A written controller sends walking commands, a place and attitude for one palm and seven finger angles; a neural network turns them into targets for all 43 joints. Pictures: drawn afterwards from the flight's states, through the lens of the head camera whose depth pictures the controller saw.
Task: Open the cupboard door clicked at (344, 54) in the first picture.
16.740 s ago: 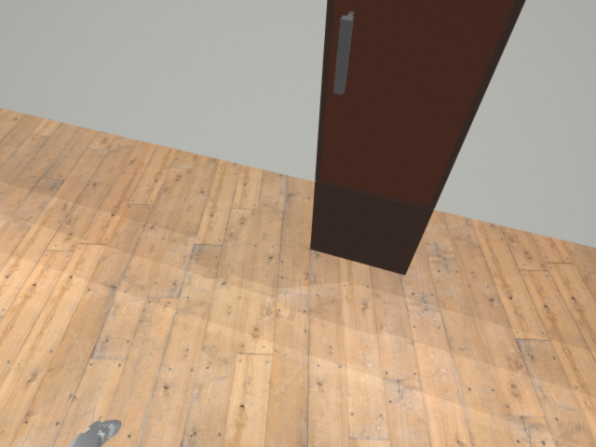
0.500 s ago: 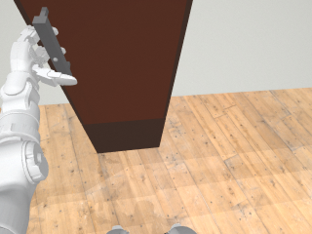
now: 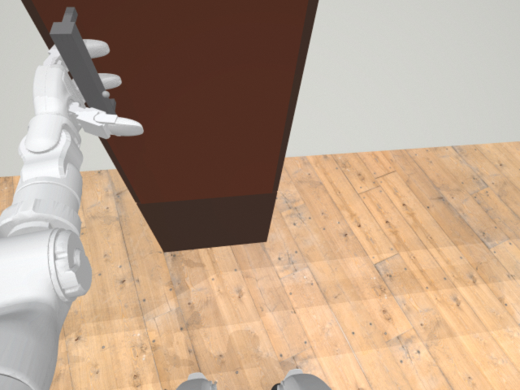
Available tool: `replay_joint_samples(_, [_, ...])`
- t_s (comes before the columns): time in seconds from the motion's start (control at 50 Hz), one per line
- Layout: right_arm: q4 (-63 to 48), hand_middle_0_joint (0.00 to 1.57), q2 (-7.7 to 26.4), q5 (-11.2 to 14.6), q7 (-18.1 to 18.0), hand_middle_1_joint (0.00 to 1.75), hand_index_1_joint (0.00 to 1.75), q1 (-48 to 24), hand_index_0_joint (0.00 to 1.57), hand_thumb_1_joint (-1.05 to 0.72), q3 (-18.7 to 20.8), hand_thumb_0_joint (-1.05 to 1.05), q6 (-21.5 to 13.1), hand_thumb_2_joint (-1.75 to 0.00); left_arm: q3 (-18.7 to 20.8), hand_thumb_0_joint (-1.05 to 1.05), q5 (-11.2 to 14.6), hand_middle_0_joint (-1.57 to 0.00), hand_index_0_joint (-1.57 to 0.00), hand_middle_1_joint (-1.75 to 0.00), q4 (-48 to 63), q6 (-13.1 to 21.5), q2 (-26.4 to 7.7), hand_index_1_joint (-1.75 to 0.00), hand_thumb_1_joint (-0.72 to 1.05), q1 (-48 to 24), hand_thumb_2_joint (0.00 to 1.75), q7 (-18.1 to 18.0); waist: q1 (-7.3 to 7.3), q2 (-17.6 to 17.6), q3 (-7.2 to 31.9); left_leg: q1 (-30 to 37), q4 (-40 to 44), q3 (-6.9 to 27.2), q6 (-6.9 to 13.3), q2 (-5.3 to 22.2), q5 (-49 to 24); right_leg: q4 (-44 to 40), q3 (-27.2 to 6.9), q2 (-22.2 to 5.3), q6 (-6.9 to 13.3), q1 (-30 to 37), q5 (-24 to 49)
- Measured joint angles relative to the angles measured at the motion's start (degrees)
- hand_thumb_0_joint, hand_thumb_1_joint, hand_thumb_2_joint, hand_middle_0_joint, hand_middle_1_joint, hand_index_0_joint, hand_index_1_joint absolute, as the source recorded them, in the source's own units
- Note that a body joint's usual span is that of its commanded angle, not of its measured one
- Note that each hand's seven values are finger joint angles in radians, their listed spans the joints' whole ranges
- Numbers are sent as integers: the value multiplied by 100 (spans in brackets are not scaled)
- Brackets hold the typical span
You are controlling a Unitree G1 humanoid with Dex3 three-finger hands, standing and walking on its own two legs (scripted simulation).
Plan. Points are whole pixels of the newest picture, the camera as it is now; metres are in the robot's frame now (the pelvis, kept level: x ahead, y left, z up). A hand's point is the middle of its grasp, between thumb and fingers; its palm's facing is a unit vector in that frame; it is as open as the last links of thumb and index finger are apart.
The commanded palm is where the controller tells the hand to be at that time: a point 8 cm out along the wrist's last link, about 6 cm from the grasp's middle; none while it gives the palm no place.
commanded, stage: slide the fingers in behind the handle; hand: left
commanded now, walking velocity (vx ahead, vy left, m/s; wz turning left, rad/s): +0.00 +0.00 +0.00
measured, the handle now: (92, 75) +0.57 +0.21 +0.13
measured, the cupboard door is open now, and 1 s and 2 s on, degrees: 0 0 18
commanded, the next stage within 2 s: close the thumb around the handle in 0.24 s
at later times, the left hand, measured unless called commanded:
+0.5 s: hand (104, 93) +0.52 +0.19 +0.13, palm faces +0.04 -1.00 +0.00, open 13.1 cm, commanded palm +0.50 +0.23 +0.13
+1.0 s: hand (106, 94) +0.52 +0.19 +0.13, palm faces +0.06 -1.00 +0.00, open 5.7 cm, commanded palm +0.49 +0.23 +0.13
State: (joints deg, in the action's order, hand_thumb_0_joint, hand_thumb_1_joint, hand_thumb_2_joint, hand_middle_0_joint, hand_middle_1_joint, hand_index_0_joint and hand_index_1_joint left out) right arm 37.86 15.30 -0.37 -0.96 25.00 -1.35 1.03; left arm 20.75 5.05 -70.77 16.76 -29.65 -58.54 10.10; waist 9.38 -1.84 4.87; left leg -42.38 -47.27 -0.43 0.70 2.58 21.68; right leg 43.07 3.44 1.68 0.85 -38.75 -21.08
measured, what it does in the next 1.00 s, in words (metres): stands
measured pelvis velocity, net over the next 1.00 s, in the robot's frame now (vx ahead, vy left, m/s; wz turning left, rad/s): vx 0.01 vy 0.00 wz -0.01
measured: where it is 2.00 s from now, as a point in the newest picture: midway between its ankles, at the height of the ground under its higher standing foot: outside the picture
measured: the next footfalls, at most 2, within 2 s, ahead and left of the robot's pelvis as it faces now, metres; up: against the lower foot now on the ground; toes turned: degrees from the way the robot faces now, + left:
none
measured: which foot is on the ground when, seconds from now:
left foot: down 0.00-1.00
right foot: down 0.00-1.00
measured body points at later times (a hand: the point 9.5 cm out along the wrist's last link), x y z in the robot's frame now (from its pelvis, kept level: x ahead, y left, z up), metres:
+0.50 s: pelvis +0.00 +0.00 +0.00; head +0.10 +0.02 +0.44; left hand +0.51 +0.24 +0.13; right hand +0.00 -0.26 -0.11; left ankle +0.00 +0.11 -0.70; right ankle -0.01 -0.11 -0.70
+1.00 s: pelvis +0.01 +0.00 +0.00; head +0.10 +0.01 +0.44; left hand +0.51 +0.24 +0.13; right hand +0.00 -0.26 -0.11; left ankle +0.00 +0.11 -0.70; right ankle -0.01 -0.11 -0.70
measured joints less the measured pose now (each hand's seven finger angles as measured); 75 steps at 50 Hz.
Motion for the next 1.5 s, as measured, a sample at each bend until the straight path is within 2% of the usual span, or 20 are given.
replay_joint_samples(0.38, [-15, 20, -4, 7, 5, 30, 30, -52, 20, -91, -13, 1, -3, -90, -41, -2, -21, -33, -33, -123, -25, 52, 24, -123, -50, 2, 30, 31, -13, 18, 13, 30, -20, -16, 27, -19, 40, 8, -21, -17, -28, 33, -29])
replay_joint_samples(0.48, [-43, 20, 1, 4, 5, 30, 30, -41, 20, -91, -9, 1, 14, -90, -8, -1, -24, -33, -34, -123, -17, 27, 8, -124, -43, 12, 34, 55, 2, 21, 23, 27, -21, -20, 29, -15, 42, -4, -27, -11, -31, 32, -21])
replay_joint_samples(0.6, [-66, 20, 8, -1, 13, 30, 30, -7, 20, -91, 12, 1, 32, -90, 23, -1, -3, -34, -35, -125, 113, 34, 37, -125, -20, 135, 43, 39, 7, 6, 44, 48, -15, -50, 35, -7, 53, -11, -59, -4, -38, 41, -18])
replay_joint_samples(0.9, [-13, 20, -28, -3, 41, 30, 30, -23, 20, -91, 24, 1, 68, -90, 12, 0, 29, -37, -37, -132, 226, 18, 145, -132, 58, 258, 77, -76, -47, -29, 50, 135, 6, -67, 35, -12, 80, -12, -81, -7, -41, 113, -50])
replay_joint_samples(0.98, [-19, 20, -26, 5, 34, 30, 30, -39, 20, -91, 32, 1, 67, -90, 7, 0, 39, -38, -37, -133, 243, 23, 143, -133, 73, 291, 83, -63, -50, -27, 63, 151, 19, -64, 28, -5, 83, -27, -80, 1, -34, 129, -51])
replay_joint_samples(1.28, [-79, 20, 14, 20, 10, 30, 30, -85, 20, -91, 58, 1, 120, -90, 134, 1, 37, -36, -36, -135, 388, 6, 143, -135, 72, 491, 82, 3, -52, -27, 90, 251, 91, -99, 7, 18, 85, -74, -119, 25, -15, 198, -51])
replay_joint_samples(1.38, [-166, 20, 19, 53, 25, 30, 30, -44, 20, -91, 85, 1, 181, -90, 154, 0, 164, -36, -35, -135, 806, -35, 256, -135, 72, 936, 79, 23, -111, -64, 144, 406, 184, -180, 5, 41, 96, -138, -202, 48, -15, 306, -44])
replay_joint_samples(1.5, [-303, 20, -8, 143, 45, 30, 30, -49, 20, -91, 118, 1, 251, -90, 75, 0, 396, -36, -34, -135, 1825, -194, 607, -135, 70, 1886, 75, 65, -248, -102, 221, 773, 394, -276, 4, 49, 89, -300, -301, 61, -16, 615, -31])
